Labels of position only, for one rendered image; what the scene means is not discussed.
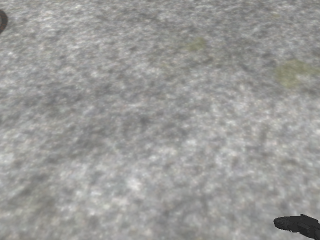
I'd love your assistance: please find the robot right hand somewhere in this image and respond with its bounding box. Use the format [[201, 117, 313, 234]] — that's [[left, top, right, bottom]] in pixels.
[[273, 214, 320, 240]]

